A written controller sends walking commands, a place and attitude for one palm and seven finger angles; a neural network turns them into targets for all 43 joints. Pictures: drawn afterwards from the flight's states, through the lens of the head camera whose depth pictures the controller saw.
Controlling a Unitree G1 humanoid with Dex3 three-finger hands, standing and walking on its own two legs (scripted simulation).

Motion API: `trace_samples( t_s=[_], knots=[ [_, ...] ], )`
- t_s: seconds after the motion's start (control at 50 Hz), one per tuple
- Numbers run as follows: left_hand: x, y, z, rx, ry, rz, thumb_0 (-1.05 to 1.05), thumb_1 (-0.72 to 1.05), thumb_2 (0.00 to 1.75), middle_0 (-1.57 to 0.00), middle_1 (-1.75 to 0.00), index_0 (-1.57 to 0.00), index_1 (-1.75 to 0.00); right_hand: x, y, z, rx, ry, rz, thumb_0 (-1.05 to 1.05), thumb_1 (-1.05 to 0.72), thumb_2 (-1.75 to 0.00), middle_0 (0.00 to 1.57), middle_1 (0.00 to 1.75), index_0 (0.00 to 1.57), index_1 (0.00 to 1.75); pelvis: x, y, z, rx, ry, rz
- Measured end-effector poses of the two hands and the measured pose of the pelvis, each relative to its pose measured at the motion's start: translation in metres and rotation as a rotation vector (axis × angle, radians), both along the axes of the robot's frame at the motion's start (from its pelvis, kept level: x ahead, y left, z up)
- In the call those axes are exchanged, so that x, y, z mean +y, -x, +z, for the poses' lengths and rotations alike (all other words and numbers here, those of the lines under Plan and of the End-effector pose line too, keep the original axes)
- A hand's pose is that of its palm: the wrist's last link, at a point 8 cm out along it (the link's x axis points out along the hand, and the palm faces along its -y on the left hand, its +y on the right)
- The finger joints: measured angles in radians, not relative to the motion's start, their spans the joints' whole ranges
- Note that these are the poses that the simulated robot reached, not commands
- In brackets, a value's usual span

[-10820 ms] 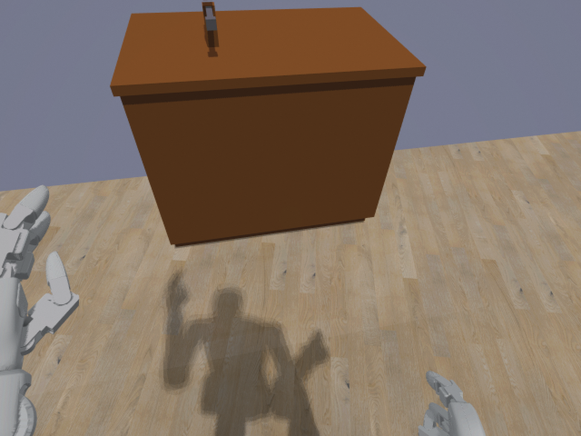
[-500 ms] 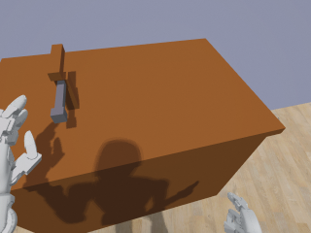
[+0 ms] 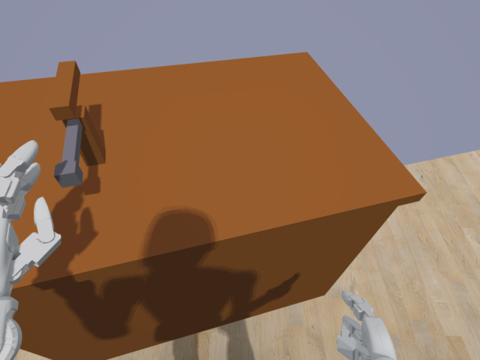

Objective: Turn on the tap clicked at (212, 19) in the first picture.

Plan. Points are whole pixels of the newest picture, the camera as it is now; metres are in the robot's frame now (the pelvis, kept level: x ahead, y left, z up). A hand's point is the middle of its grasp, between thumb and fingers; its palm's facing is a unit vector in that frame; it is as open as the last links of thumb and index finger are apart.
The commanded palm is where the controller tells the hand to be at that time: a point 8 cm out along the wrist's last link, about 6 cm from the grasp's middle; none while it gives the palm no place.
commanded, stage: shuffle to correct the standing spot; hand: left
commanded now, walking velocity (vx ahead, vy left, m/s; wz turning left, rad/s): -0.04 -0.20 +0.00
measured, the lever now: (69, 174) +0.34 +0.29 +0.13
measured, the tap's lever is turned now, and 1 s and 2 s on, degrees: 0 0 0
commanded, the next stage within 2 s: come to a stop and stand still in 0.22 s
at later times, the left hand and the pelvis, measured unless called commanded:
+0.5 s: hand (85, 248) +0.21 +0.21 +0.15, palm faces +0.36 -0.85 -0.37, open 7.4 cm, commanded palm +0.16 +0.25 +0.17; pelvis +0.00 -0.03 -0.01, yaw +1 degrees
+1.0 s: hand (9, 246) +0.21 +0.30 +0.14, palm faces +0.39 -0.84 -0.38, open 7.4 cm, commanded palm +0.15 +0.32 +0.17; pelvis -0.01 +0.04 +0.00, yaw +0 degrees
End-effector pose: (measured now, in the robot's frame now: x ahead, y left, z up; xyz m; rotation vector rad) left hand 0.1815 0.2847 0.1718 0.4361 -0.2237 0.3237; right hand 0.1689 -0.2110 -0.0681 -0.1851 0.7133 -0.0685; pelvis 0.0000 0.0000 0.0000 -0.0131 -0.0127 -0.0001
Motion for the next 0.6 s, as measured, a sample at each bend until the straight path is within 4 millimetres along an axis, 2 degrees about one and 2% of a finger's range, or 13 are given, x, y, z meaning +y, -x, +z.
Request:
trace_samples(
  t_s=[0.24, 0.36, 0.46, 0.56, 0.6],
  knots=[
    [-0.032, 0.003, 0.0, 0.012, -0.004, -0.012, 0.02, 0.89, 0.9, -0.21, -0.3, -0.21, -0.3, -0.047, 0.005, -0.006, 0.006, 0.028, -0.045, 0.02, -0.91, -0.9, 0.2, 0.3, 0.2, 0.29, -0.028, 0.002, -0.006, 0.002, 0.002, -0.002],
    [-0.041, 0.005, -0.001, 0.009, 0.001, -0.014, 0.02, 0.89, 0.9, -0.21, -0.3, -0.22, -0.3, -0.063, 0.013, -0.01, 0.019, 0.041, -0.07, 0.02, -0.91, -0.9, 0.2, 0.3, 0.2, 0.29, -0.036, 0.003, -0.009, 0.0, 0.002, 0.001],
    [-0.04, 0.008, -0.003, 0.011, 0.005, 0.005, 0.02, 0.89, 0.9, -0.21, -0.3, -0.22, -0.3, -0.065, 0.02, -0.013, 0.038, 0.044, -0.076, 0.02, -0.91, -0.9, 0.2, 0.3, 0.2, 0.29, -0.036, 0.002, -0.008, -0.008, 0.004, 0.008],
    [-0.031, 0.011, -0.004, 0.021, 0.011, 0.035, 0.02, 0.89, 0.9, -0.21, -0.3, -0.22, -0.3, -0.055, 0.02, -0.015, 0.057, 0.044, -0.06, 0.02, -0.91, -0.9, 0.2, 0.3, 0.2, 0.29, -0.029, 0.0, -0.006, -0.015, 0.002, 0.013],
    [-0.012, 0.003, 0.013, -0.022, -0.105, 0.035, 0.02, 0.88, 0.9, -0.21, -0.3, -0.22, -0.3, -0.048, 0.02, -0.015, 0.063, 0.059, -0.026, 0.02, -0.91, -0.9, 0.19, 0.3, 0.2, 0.29, -0.028, 0.004, -0.005, -0.016, 0.003, 0.024]
  ],
)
